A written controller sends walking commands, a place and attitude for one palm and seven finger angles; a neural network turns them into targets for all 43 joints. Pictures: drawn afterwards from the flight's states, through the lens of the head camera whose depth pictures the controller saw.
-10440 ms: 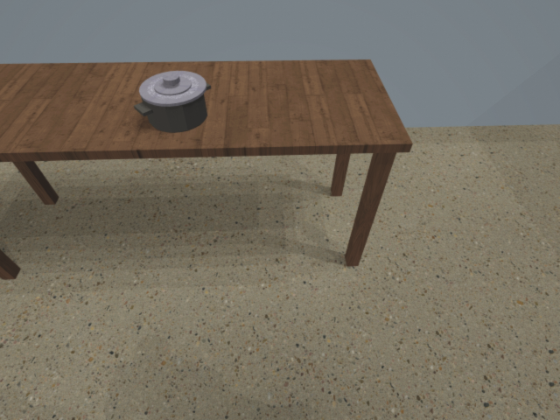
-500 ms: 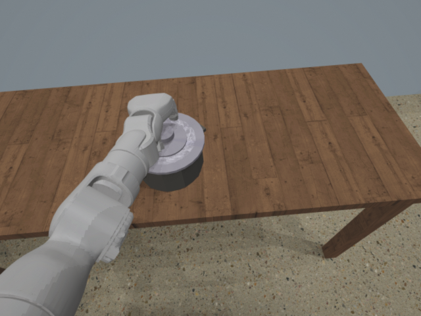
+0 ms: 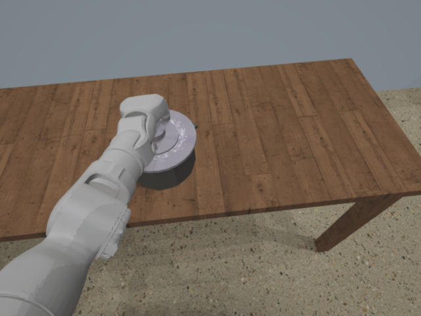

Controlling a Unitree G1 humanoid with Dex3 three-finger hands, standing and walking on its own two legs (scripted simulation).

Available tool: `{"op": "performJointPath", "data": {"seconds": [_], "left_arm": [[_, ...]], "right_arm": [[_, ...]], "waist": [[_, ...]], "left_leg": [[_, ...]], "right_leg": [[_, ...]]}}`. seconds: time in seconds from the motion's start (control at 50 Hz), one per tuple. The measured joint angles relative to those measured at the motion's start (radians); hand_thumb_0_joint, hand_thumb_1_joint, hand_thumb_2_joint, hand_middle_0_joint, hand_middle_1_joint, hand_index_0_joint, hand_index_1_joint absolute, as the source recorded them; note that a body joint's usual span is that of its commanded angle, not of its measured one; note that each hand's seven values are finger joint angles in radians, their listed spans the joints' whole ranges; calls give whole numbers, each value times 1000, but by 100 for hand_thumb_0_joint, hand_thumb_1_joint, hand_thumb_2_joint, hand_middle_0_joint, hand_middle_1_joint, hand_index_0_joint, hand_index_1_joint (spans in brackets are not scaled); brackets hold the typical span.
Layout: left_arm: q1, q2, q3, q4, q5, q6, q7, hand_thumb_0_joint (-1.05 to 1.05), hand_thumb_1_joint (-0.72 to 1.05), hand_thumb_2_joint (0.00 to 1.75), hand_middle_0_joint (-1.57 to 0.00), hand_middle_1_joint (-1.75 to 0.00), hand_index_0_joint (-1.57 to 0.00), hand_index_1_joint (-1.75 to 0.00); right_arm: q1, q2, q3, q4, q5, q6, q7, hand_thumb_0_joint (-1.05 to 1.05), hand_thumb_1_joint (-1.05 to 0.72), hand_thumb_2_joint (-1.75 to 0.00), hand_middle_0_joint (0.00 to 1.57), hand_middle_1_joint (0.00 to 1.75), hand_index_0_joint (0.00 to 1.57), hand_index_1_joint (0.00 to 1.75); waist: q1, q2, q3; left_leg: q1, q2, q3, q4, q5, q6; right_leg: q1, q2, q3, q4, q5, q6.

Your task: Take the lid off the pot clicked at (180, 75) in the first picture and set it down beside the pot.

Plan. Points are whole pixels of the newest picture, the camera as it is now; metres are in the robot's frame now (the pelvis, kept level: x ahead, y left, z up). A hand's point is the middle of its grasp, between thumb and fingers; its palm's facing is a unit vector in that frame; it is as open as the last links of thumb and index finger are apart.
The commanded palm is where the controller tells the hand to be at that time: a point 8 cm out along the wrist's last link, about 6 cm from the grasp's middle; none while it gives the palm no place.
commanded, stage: lower the open fingers around the knob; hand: left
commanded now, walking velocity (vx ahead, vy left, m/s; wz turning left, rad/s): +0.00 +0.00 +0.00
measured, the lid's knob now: (155, 131) +0.51 +0.08 +0.02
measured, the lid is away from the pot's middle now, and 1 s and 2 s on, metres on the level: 0.01 0.01 0.00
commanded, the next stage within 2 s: close the fingers and squeeze the knob in 0.32 s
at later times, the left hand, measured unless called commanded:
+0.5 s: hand (147, 134) +0.48 +0.09 +0.05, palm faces -0.37 -0.04 -0.93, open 10.3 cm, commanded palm +0.48 +0.09 +0.10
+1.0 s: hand (147, 133) +0.48 +0.09 +0.05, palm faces -0.36 -0.06 -0.93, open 8.7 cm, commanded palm +0.48 +0.10 +0.10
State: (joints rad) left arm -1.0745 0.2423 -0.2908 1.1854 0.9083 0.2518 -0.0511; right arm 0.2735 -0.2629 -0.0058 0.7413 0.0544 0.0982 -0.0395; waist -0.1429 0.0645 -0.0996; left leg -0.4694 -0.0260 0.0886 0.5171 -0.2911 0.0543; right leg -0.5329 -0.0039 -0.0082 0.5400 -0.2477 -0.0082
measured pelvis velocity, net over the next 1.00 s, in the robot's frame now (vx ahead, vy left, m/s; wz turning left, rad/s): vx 0.01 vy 0.01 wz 0.00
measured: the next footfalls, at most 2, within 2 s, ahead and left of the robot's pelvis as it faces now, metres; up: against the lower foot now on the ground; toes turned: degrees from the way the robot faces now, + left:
none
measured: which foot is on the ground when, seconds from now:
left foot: down 0.00-1.00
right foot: down 0.00-1.00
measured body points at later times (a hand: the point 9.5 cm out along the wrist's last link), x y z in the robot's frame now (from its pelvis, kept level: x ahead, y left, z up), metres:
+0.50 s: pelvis +0.00 +0.00 +0.00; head +0.07 -0.02 +0.44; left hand +0.49 +0.09 +0.10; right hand +0.03 -0.26 -0.14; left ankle -0.03 +0.08 -0.73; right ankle +0.00 -0.11 -0.73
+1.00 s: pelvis +0.01 +0.01 +0.00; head +0.08 -0.02 +0.44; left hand +0.50 +0.10 +0.10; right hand +0.05 -0.26 -0.14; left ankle -0.03 +0.08 -0.73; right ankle +0.00 -0.11 -0.73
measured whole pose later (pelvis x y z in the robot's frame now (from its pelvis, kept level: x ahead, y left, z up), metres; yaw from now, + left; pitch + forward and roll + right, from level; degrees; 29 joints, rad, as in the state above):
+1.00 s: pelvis +0.01 +0.01 +0.00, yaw +0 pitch +14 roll +0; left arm -1.04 0.24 -0.30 1.15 0.90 0.24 -0.05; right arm 0.27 -0.26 -0.01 0.74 0.05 0.12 -0.03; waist -0.13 0.07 -0.11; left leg -0.47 -0.03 0.09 0.52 -0.30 0.06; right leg -0.53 -0.01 -0.01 0.54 -0.26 0.00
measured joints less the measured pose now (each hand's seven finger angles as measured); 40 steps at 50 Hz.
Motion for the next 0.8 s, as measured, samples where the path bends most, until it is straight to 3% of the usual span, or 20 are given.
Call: {"op": "performJointPath", "data": {"seconds": [0.46, 0.64, 0.8], "left_arm": [[6, 12, -7, -4, -4, -16, -4, 0, -26, 132, -82, -11, -81, -10], [24, 0, -14, -22, -7, -24, 7, 0, -14, 112, -60, -50, -62, -51], [29, -8, -12, -22, -9, -16, 16, 0, -4, 105, -52, -73, -57, -75]], "right_arm": [[24, -1, -5, 0, -1, 7, 2, 1, -90, -90, 20, 30, 20, 30], [15, 5, -7, 6, -2, 2, 8, 1, -90, -90, 20, 30, 20, 30], [2, 8, -7, 8, -4, 6, 12, 1, -90, -90, 20, 30, 20, 30]], "waist": [[0, 1, -7], [8, 3, -6], [11, 4, -8]], "left_leg": [[-14, -1, 2, 12, -6, 4], [-8, -4, -3, 10, -7, 6], [-2, -5, -2, 7, -10, 6]], "right_leg": [[-11, -1, 2, 5, -1, 4], [-4, -5, -2, 3, -4, 6], [1, -4, 0, 1, -8, 7]]}}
